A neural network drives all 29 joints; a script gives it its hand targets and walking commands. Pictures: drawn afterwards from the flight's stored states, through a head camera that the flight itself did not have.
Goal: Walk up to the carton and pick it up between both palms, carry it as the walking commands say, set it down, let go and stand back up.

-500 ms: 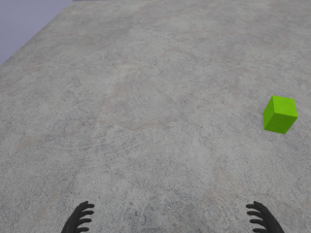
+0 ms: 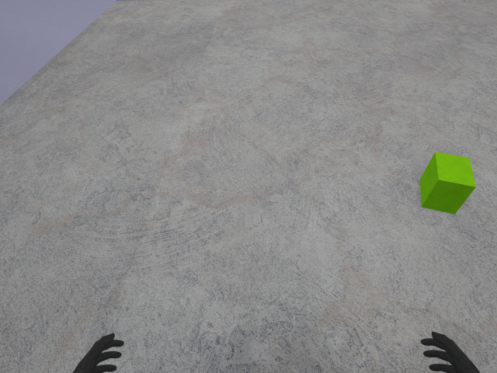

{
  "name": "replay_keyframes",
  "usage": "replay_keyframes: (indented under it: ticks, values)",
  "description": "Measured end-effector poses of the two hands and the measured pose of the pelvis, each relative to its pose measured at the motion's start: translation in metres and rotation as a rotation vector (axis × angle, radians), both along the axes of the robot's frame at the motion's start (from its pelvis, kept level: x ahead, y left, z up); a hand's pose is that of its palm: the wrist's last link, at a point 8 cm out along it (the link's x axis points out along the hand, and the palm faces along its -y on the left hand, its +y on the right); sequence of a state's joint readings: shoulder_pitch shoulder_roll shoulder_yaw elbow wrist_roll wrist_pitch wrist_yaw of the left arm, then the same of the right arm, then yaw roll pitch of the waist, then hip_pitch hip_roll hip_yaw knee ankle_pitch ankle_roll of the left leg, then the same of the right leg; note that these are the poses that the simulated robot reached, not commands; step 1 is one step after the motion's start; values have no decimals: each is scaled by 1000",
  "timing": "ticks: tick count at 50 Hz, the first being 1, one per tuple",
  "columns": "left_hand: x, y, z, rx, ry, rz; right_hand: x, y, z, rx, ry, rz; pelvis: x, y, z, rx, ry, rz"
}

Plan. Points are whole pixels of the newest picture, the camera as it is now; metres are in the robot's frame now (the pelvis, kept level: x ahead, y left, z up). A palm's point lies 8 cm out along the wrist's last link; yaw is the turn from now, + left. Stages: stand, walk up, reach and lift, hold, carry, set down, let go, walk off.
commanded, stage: stand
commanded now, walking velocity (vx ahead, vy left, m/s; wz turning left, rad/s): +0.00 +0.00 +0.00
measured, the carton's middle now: (444, 182) +1.09 -0.91 -0.65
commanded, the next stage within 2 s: walk up in 0.78 s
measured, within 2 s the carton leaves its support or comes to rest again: neither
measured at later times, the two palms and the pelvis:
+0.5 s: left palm out of the picture +0.12 +0.30 -0.07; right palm out of the picture +0.12 -0.30 -0.07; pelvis +0.00 +0.00 +0.02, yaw +0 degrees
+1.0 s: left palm out of the picture +0.10 +0.31 -0.07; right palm out of the picture +0.10 -0.32 -0.07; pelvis +0.00 +0.00 +0.02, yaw -2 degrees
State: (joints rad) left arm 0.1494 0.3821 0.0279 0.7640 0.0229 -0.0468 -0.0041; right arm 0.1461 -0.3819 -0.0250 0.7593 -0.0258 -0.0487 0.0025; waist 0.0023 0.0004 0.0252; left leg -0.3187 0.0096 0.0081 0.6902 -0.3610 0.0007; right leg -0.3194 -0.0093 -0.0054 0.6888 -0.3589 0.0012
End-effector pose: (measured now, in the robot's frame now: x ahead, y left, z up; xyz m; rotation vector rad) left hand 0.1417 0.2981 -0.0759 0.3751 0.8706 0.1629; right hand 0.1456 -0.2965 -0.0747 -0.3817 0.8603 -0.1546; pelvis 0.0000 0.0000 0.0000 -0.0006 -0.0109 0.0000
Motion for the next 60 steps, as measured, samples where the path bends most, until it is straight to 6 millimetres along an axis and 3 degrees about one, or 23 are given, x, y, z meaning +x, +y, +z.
replay_keyframes:
  ticks: [28, 49, 51, 54, 60]
  values:
    - [-24, 7, 3, -1, 139, 43, -26, -8, 2, 3, 140, -56, -2, 0, 21, 1, -28, -3]
    - [-40, 13, 1, 2, 211, 63, -46, -17, 0, 0, 203, -101, -4, 0, 26, 5, -26, -20]
    - [-34, 14, 2, -8, 215, 28, -47, -28, 6, -17, 144, -130, -3, -2, 23, 15, -16, -65]
    - [-13, 10, 9, 2, 211, -48, -64, -59, 18, -70, 93, -198, 1, -8, 21, 26, -9, -123]
    - [55, -22, 27, 22, 166, -188, -97, -125, 35, -153, 74, -301, 22, -37, 18, 27, -12, -220]
